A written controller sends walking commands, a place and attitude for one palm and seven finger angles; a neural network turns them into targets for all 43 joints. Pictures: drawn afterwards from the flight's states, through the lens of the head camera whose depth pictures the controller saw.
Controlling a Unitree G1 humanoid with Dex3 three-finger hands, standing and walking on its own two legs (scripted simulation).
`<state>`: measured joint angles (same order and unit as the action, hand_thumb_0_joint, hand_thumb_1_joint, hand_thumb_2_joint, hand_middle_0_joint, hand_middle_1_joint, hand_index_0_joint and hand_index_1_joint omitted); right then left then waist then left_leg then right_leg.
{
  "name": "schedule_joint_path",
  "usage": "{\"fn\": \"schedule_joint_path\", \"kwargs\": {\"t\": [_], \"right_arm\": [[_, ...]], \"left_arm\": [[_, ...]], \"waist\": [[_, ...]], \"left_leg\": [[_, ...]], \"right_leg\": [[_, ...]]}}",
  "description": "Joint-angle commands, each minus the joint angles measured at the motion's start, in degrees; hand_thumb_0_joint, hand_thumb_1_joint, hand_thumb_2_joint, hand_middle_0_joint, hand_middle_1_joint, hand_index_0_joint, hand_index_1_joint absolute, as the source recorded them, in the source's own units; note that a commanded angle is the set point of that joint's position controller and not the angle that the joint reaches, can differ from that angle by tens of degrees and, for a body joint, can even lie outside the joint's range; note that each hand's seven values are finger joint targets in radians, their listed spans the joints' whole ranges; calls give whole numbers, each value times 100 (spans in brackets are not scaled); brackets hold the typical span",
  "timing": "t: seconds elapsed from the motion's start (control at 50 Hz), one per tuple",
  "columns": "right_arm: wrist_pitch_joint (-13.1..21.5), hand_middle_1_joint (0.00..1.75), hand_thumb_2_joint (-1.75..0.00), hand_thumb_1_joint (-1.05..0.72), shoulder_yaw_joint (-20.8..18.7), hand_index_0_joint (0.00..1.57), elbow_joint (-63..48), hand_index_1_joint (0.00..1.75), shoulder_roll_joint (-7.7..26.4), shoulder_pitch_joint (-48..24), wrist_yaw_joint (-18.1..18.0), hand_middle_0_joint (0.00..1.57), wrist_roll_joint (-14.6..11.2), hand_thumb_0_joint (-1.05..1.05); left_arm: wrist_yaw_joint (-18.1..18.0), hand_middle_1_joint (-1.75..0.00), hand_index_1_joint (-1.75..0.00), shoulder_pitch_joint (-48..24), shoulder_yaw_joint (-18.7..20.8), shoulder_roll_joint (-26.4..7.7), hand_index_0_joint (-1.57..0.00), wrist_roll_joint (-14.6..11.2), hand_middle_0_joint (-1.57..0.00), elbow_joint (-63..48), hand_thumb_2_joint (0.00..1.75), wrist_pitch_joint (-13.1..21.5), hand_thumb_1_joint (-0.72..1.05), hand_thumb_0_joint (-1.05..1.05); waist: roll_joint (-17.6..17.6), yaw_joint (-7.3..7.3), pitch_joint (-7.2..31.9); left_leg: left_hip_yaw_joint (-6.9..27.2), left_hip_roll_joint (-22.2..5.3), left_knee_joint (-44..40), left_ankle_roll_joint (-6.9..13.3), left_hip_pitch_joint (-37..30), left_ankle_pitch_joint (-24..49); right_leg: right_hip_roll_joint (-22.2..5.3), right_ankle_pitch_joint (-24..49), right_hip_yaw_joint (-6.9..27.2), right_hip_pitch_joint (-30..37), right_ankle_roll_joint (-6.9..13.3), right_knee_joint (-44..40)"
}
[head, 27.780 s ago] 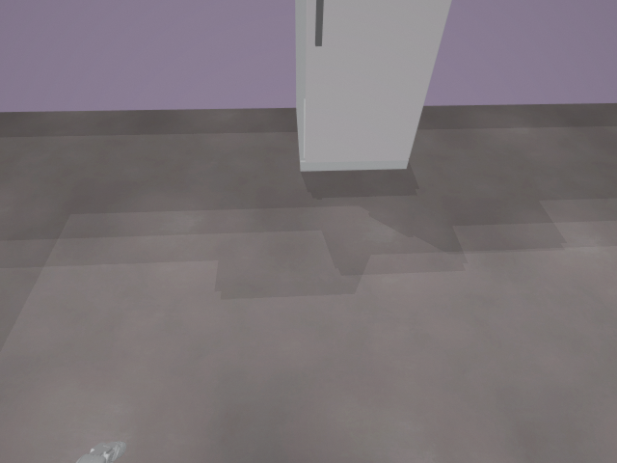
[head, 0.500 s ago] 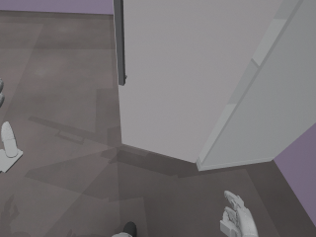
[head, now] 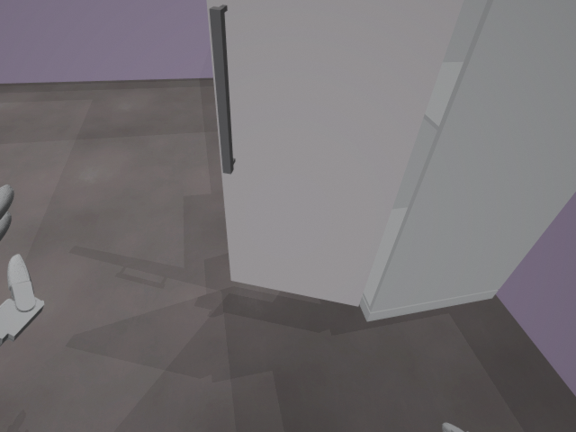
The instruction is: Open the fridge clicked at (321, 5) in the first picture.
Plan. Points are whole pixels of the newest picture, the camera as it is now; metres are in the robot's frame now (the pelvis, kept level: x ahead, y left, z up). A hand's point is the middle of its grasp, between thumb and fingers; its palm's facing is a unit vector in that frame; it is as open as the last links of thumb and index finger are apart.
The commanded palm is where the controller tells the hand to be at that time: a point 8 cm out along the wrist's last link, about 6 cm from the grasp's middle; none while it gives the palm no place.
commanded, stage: stop stepping back and stand still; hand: left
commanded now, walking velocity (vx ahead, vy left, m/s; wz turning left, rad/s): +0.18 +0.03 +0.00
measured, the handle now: (226, 99) +0.83 +0.22 +0.10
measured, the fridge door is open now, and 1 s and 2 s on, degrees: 66 66 66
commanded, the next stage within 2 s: let the arm hang, fingers relaxed in 0.72 s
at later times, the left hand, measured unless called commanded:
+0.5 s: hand (28, 288) +0.21 +0.30 +0.16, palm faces +0.49 -0.75 -0.43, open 7.4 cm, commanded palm +0.15 +0.33 +0.18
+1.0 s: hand (93, 411) +0.17 +0.29 -0.08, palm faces +0.05 -0.91 -0.40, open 7.4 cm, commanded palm none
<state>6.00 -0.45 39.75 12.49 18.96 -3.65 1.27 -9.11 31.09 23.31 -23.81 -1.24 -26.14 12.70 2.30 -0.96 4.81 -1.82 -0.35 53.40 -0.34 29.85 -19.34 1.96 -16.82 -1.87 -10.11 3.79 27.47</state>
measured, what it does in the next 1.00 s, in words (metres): steps on the spot: left foot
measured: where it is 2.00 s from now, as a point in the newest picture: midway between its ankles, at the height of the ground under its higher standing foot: outside the picture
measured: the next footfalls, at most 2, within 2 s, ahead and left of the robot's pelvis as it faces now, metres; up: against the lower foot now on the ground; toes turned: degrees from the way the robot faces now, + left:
left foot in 0.14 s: +0.08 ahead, +0.16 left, +0.00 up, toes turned +5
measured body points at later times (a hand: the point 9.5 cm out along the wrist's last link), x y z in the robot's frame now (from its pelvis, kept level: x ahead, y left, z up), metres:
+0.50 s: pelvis +0.02 +0.03 -0.01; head +0.02 +0.03 +0.44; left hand +0.18 +0.34 +0.18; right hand +0.18 -0.19 -0.10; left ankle +0.04 +0.16 -0.74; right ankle +0.00 -0.08 -0.74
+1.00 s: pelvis +0.00 +0.05 -0.01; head +0.00 +0.02 +0.44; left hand +0.16 +0.34 -0.05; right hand +0.17 -0.21 -0.12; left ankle +0.04 +0.16 -0.74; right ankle +0.00 -0.08 -0.74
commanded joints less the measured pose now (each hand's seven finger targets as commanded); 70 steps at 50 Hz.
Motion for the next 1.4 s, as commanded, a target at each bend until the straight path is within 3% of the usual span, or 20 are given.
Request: {"fn": "schedule_joint_path", "kwargs": {"t": [0.0, 0.06, 0.08, 0.12, 0.16, 0.26, 0.32, 0.34, 0.38, 0.48, 0.78, 0.8, 0.82, 0.84, 0.9, 0.96, 1.0, 1.08, 1.16, 1.38], "right_arm": [[391, 30, -90, -90, -212, 20, -948, 30, 611, -1048, -194, 20, -54, 0], [492, 30, -90, -90, -188, 20, -970, 30, 602, -958, -227, 20, -17, 0], [528, 30, -90, -90, -209, 20, -1006, 30, 644, -918, -231, 20, -34, 0], [570, 30, -90, -90, -258, 20, -1167, 30, 824, -955, -229, 20, -69, 0], [560, 30, -90, -90, -204, 20, -1045, 30, 651, -942, -165, 20, 11, 0], [591, 30, -90, -90, -163, 20, -1152, 30, 621, -937, -40, 20, -63, 0], [492, 30, -90, -90, -197, 20, -1153, 30, 535, -812, 1, 20, -109, 0], [465, 30, -90, -90, -162, 20, -1118, 30, 509, -828, 14, 20, -109, 0], [439, 30, -90, -90, -118, 20, -1061, 30, 494, -896, -10, 20, -104, 0], [370, 30, -90, -90, -120, 20, -1154, 30, 562, -1046, -102, 20, -130, 0], [312, 30, -90, -90, -175, 20, -1350, 30, 627, -1065, -154, 20, -126, 0], [638, 30, -90, -90, -350, 20, -233, 30, 1287, -1675, 381, 20, -240, 0], [175, 30, -90, -90, -438, 20, -227, 30, 1644, -1373, 413, 20, -218, 0], [-23, 30, -90, -90, -425, 20, -232, 30, 1519, -1189, 402, 20, -161, 0], [-292, 30, -90, -90, -268, 20, -145, 30, 1546, -1304, 394, 20, -50, 0], [-477, 30, -90, -90, -180, 20, 209, 30, 1379, -1189, 396, 20, 28, 0], [-584, 30, -90, -90, -122, 20, 452, 30, 1254, -1042, 391, 20, 56, 0], [-617, 30, -90, -90, -60, 20, 960, 30, 1038, -977, 338, 20, 51, 0], [-590, 30, -90, -90, -133, 20, 1361, 30, 1023, -837, 267, 20, 23, 0], [-551, 30, -90, -90, -266, 20, 1974, 30, 1314, -598, 213, 20, -22, 0]], "left_arm": [[-151, -30, -30, -1443, 350, -880, -20, 54, -20, -465, 90, 213, 90, 0], [-188, -30, -30, -1457, 348, -903, -20, 59, -20, -886, 90, 255, 90, 0], [-184, -30, -30, -1434, 425, -957, -20, 36, -20, -1108, 90, 290, 90, 0], [-214, -30, -30, -1213, 695, -1097, -20, -12, -20, -1627, 90, 349, 90, 0], [-147, -30, -30, -813, 804, -1063, -20, -51, -20, -1330, 90, 320, 90, 0], [-123, -30, -30, -348, 860, -974, -20, -21, -20, -1217, 90, 251, 90, 0], [-105, -30, -30, -148, 806, -923, -20, -131, -20, -949, 90, 160, 90, 0], [-129, -30, -30, -319, 790, -955, -20, -132, -20, -960, 90, 168, 90, 0], [-154, -30, -30, -513, 758, -972, -20, -102, -20, -890, 90, 192, 90, 0], [-102, -30, -30, -671, 615, -929, -20, -33, -20, -1066, 90, 199, 90, 0], [-156, -30, -30, -59, 790, -969, -20, -142, -20, -1092, 90, 242, 90, 0], [606, -30, -30, -519, -1928, 122, -20, 210, -20, 3109, 90, -474, 90, 0], [842, -30, -30, -789, -1711, -27, -20, 215, -20, 3253, 90, -1067, 90, 0], [897, -30, -30, -944, -1706, -12, -20, 273, -20, 3440, 90, -1177, 90, 0], [948, -30, -30, -1461, -1850, -185, -20, 293, -20, 4414, 90, -1194, 90, 0], [916, -30, -30, -1815, -1989, -220, -20, 306, -20, 5581, 90, -1234, 90, 0], [882, -30, -30, -2014, -2086, -224, -20, 297, -20, 6207, 90, -1271, 90, 0], [859, -30, -30, -1938, -2162, -16, -20, 259, -20, 7230, 90, -1298, 90, 0], [853, -30, -30, -1697, -2074, 5, -20, 241, -20, 7908, 90, -1243, 90, 0], [859, -30, -30, -1783, -2057, -184, -20, 223, -20, 8723, 90, -1205, 90, 0]], "waist": [[331, 161, -1056], [35, 148, -796], [-280, 177, -672], [-1424, 105, -148], [-1703, 190, -341], [-1017, 125, -199], [351, 202, -115], [394, 215, -34], [225, 209, 92], [-589, 124, 273], [-724, 104, 283], [-578, 320, -187], [-737, 208, 83], [-515, 162, 97], [265, 75, -108], [678, 167, -236], [494, 231, -260], [-669, 162, -291], [-1044, 96, -121], [-459, 101, -544]], "left_leg": [[-178, -360, -1024, 123, -637, -166], [-489, -138, -2237, 167, -1591, -54], [-192, -291, -2650, 264, -1902, -159], [1462, -1384, -3176, 699, -2469, 1138], [2143, -1846, -3946, 926, -1501, 63], [404, -997, -3114, 310, -621, -389], [-102, -307, -1648, 24, -842, 115], [-65, -281, -1538, -13, -870, 375], [14, -300, -2059, 7, -1231, 897], [339, -726, -2658, 201, -1917, 2796], [265, -551, -2918, 100, -1515, 1839], [169, -697, -2182, 58, -1504, 2784], [238, -809, -2366, 71, -1482, 2569], [374, -846, -2379, 185, -1279, 2218], [749, -802, -2564, 337, -862, 1572], [644, -481, -2422, 255, -1102, 982], [518, -337, -2389, 181, -1378, 957], [649, -489, -2982, 185, -1306, 696], [640, -509, -3057, 191, -1343, 547], [809, -682, -3505, 255, -1482, 189]], "right_leg": [[-1665, -2318, 1467, -1521, 622, -1571], [-1246, -1828, 1047, -1336, 399, -895], [-1026, -1426, 869, -1364, 224, -322], [-221, -187, 98, -1569, -297, 1329], [-188, -1262, 18, -1186, -420, 1736], [-235, -76, 61, 219, -318, -91], [-1203, 256, 1698, -313, 253, -870], [-1404, 888, 1751, -175, 378, -828], [-1248, 2009, 1234, 5, 210, -436], [-481, 2140, 325, 15, -363, 50], [-427, 1622, 383, 208, -346, -362], [-764, 2023, -25, -635, -262, 233], [-929, 1672, 270, -599, -242, 98], [-789, 1214, 142, -588, -203, 250], [-662, 303, 213, -507, -125, 271], [-948, -148, 630, -802, -4, -267], [-1036, -251, 742, -922, 53, -499], [-790, -305, 586, -532, -111, -482], [-796, -22, 579, -118, -48, -661], [-787, -178, 461, -162, -51, -950]]}}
